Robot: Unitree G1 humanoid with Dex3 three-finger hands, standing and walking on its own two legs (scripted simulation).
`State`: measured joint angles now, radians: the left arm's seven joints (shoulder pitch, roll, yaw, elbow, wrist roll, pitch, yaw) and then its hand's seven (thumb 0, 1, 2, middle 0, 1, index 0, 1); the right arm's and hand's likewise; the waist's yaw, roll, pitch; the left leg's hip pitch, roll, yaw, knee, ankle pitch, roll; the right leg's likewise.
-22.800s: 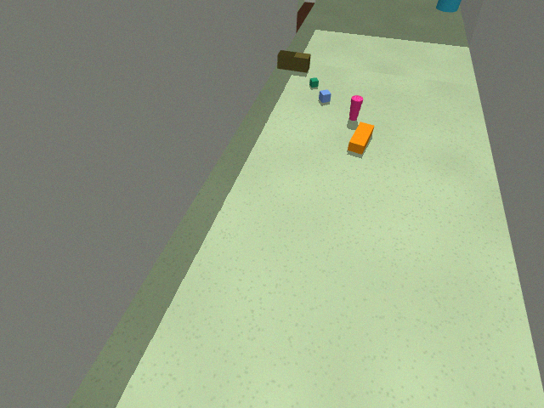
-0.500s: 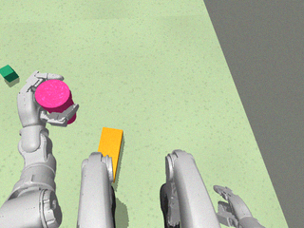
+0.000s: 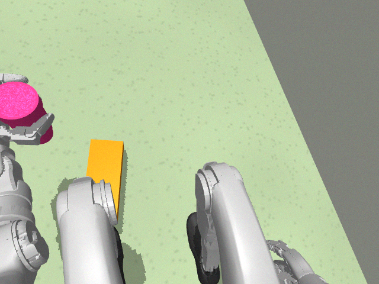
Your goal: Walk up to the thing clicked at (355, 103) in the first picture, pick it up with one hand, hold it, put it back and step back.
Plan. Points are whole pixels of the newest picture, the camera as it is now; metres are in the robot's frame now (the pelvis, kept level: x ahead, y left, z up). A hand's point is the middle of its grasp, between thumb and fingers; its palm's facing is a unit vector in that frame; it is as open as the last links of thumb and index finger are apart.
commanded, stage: crouch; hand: left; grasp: from the side
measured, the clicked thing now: (29, 119) +0.45 +0.27 -0.08
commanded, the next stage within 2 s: lower in 0.44 s
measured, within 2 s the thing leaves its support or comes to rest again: rests again in 1.98 s
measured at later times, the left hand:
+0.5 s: hand (36, 122) +0.46 +0.27 -0.11, palm faces +0.24 -0.97 -0.02, open 9.6 cm
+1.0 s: hand (47, 128) +0.47 +0.27 -0.17, palm faces +0.26 -0.97 -0.01, open 9.6 cm
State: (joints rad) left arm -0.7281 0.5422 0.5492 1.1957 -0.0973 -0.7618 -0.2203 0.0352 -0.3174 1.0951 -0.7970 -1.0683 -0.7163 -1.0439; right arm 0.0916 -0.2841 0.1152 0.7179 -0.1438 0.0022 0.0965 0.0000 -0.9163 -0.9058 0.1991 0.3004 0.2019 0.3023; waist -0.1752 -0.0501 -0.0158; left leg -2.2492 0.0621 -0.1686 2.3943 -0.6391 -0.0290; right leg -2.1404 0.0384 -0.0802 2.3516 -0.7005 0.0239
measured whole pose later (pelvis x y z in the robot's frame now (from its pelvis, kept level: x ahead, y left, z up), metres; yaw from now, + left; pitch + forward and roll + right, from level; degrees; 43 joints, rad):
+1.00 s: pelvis +0.00 +0.01 -0.04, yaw -6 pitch +18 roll -12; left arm -0.69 0.76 0.58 1.34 -0.11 -0.92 -0.15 0.03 -0.31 1.09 -0.80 -1.06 -0.72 -1.03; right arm -0.08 -0.35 0.36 0.63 -0.28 0.04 0.12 0.00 -0.92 -0.90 0.20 0.30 0.20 0.30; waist -0.24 -0.20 0.21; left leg -2.27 0.05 -0.33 2.61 -0.69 -0.04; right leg -2.11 0.09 -0.18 2.46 -0.70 0.05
